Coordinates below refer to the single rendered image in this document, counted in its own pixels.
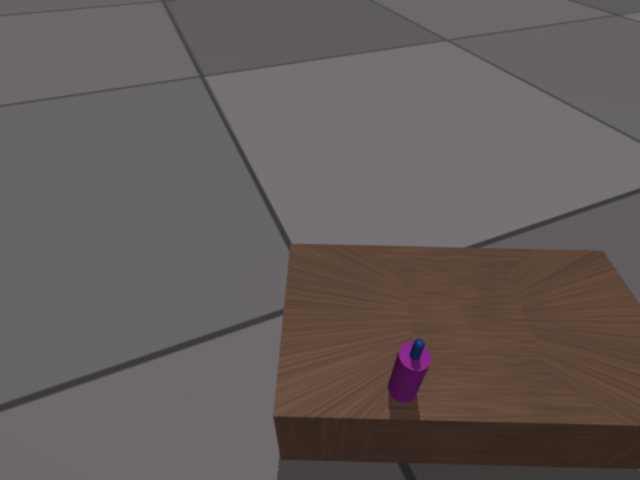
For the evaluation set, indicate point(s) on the bottle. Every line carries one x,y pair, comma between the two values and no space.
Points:
410,367

